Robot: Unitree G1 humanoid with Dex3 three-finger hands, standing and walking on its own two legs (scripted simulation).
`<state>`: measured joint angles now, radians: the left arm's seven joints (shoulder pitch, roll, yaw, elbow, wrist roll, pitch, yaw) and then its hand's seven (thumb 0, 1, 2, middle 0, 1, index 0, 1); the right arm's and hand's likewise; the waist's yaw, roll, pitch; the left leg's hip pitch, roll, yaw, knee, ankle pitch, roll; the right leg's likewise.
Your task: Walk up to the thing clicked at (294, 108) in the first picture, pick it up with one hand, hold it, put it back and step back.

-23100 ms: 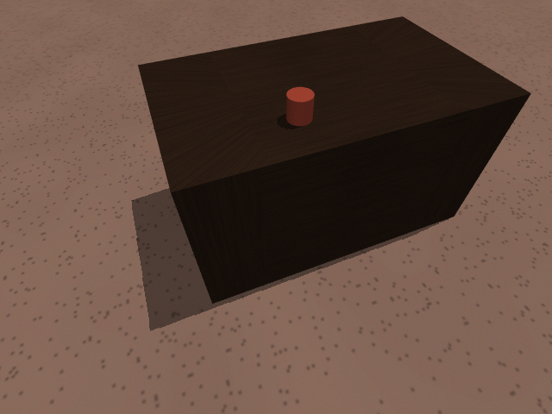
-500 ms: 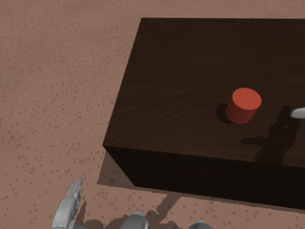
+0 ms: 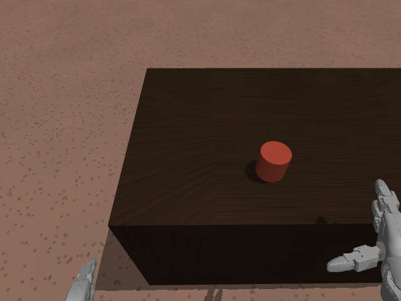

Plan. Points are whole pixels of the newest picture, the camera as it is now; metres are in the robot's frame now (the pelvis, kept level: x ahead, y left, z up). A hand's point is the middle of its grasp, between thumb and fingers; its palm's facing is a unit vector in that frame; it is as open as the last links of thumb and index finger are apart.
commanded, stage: sink last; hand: right
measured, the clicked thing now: (272, 161) +0.48 -0.19 -0.06
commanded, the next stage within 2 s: home in 0.58 s
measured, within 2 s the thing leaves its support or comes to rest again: neither
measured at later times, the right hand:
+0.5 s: hand (377, 293) +0.14 -0.25 +0.06, palm faces +0.39 +0.83 -0.40, open 17.6 cm
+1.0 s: hand out of the picture +0.12 -0.21 -0.03, palm faces +0.23 +0.93 -0.27, open 17.5 cm
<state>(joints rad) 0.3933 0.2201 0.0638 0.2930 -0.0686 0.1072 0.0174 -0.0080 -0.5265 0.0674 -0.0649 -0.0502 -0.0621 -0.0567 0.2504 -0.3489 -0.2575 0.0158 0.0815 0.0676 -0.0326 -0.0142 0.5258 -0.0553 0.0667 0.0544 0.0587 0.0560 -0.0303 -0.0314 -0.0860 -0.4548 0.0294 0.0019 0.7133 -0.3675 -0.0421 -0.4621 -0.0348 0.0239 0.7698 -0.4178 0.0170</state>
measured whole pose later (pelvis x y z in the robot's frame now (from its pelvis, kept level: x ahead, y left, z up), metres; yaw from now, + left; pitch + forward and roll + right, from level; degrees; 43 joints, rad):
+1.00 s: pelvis -0.05 +0.01 -0.01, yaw -1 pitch +4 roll +0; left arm 0.38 0.15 -0.03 0.29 -0.01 -0.10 0.07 -0.01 0.11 0.51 -0.14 -0.18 -0.14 -0.19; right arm 0.48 -0.21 -0.14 0.04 0.03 -0.08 -0.05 -0.01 0.55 -0.06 0.05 0.05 0.05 0.05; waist -0.03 0.00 -0.03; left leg -0.56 0.04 0.00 0.84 -0.35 -0.03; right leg -0.55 -0.02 0.03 0.86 -0.38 0.03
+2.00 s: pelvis -0.02 +0.01 -0.03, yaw +0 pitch +8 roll +0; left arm 0.43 0.20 0.00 0.11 -0.03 0.04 0.07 0.01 0.90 0.90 -0.21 -0.29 -0.21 -0.30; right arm 0.44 -0.19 -0.01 0.09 0.03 0.09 -0.07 -0.01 0.50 -0.08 0.06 0.06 0.06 0.06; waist 0.00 0.00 -0.11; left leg -0.63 0.04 -0.01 0.93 -0.45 -0.03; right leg -0.61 -0.03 0.02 0.94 -0.47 0.03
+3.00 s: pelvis -0.03 +0.01 -0.03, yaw +0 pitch +9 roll +0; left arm 0.47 0.20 -0.01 0.05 -0.03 0.03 0.10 0.02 0.90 0.90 -0.21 -0.30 -0.21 -0.30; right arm 0.48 -0.19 -0.01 0.01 0.03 0.12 -0.09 -0.01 0.53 -0.06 0.06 0.05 0.05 0.05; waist 0.00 0.00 -0.13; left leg -0.69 0.04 -0.01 0.99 -0.45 -0.03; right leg -0.68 -0.02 0.03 1.00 -0.48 0.03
